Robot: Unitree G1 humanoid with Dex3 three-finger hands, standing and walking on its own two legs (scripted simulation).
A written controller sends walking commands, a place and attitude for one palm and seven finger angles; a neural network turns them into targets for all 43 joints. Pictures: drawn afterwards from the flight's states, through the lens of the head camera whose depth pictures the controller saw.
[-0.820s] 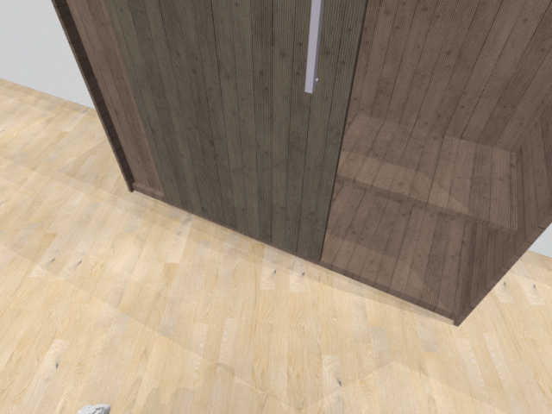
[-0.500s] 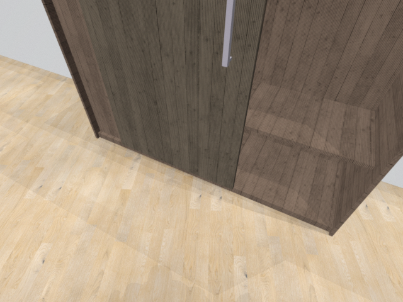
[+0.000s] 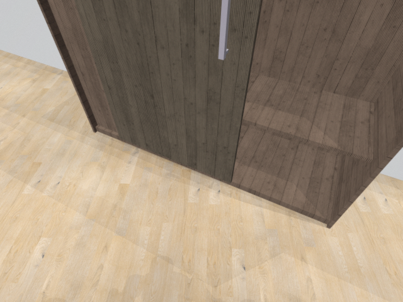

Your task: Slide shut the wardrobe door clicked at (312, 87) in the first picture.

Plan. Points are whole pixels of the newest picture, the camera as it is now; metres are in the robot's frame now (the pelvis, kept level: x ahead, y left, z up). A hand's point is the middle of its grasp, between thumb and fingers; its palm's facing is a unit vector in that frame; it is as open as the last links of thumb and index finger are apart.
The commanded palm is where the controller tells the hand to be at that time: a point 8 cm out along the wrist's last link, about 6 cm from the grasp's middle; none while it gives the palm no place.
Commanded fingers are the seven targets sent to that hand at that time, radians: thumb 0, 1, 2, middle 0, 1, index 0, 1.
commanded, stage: look at it before walking up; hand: left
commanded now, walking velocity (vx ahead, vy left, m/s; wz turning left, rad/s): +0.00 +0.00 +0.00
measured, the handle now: (227, 12) +0.92 -0.03 +0.21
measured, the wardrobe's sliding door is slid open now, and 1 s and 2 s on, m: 0.57 0.57 0.57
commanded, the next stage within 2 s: turn to face it in 0.62 s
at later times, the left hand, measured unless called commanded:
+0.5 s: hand out of the picture +0.10 +0.24 -0.15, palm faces -0.03 -0.94 -0.34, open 7.4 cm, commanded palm none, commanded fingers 0.00 0.90 0.90 -0.20 -0.30 -0.20 -0.30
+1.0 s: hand out of the picture +0.09 +0.22 -0.17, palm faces -0.10 -0.95 -0.30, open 7.4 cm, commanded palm none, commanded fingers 0.00 0.90 0.90 -0.20 -0.30 -0.20 -0.30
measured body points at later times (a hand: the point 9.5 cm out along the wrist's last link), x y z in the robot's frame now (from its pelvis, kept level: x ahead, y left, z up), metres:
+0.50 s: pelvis +0.02 +0.00 +0.00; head +0.03 -0.01 +0.45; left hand +0.11 +0.29 -0.13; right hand +0.11 -0.30 -0.13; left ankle +0.02 +0.12 -0.74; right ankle +0.02 -0.12 -0.74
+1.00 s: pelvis +0.02 -0.01 -0.01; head +0.04 -0.01 +0.44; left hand +0.10 +0.27 -0.15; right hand +0.08 -0.28 -0.15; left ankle +0.02 +0.12 -0.74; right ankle +0.02 -0.12 -0.74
